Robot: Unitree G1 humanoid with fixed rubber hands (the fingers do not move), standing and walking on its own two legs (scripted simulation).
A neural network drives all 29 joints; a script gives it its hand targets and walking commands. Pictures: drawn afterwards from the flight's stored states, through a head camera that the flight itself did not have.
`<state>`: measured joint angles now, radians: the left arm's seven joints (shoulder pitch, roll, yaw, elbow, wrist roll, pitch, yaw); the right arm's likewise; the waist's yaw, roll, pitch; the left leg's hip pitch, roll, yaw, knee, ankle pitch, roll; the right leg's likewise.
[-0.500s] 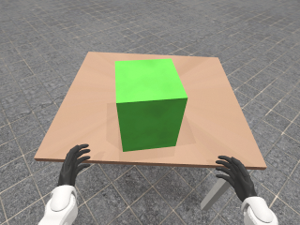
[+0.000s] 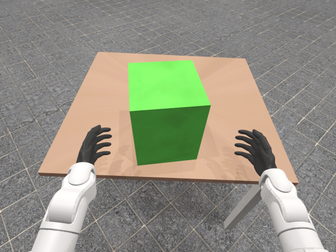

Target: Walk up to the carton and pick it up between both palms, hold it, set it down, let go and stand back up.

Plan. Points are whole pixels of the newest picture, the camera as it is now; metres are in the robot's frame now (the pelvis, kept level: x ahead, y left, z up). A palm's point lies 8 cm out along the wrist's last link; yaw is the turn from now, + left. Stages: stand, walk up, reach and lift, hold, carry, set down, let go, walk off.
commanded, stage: reach and lift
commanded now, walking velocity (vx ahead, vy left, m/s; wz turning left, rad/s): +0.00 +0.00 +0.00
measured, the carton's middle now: (164, 113) +0.51 +0.02 +0.01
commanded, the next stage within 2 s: none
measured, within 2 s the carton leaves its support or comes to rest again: neither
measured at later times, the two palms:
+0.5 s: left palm (87, 121) +0.36 +0.19 +0.13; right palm (252, 124) +0.38 -0.20 +0.12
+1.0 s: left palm (95, 90) +0.42 +0.18 +0.17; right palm (246, 92) +0.44 -0.18 +0.17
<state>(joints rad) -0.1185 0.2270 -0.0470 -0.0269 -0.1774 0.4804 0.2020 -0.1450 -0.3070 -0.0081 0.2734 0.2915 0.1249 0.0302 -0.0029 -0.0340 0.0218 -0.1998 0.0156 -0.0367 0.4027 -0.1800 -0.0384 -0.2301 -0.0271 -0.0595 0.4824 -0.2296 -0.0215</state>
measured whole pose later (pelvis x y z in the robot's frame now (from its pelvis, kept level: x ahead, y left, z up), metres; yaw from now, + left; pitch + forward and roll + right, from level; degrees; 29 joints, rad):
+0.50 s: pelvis +0.00 +0.00 +0.00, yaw +0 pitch -2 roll +1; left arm -0.51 0.23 0.05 0.16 -0.16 0.62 0.20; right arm -0.54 -0.33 0.01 0.46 0.30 0.28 0.02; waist 0.01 -0.03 0.06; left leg -0.20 0.02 -0.04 0.40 -0.18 -0.04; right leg -0.23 -0.02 -0.06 0.48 -0.22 -0.02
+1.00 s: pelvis +0.01 -0.01 +0.00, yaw +0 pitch +0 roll +1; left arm -0.88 0.23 0.07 0.59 -0.17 0.59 0.22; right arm -0.90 -0.34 0.05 0.79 0.32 0.33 0.00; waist 0.02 -0.03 0.03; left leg -0.21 0.03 -0.04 0.40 -0.19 -0.04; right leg -0.24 -0.01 -0.06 0.48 -0.23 -0.03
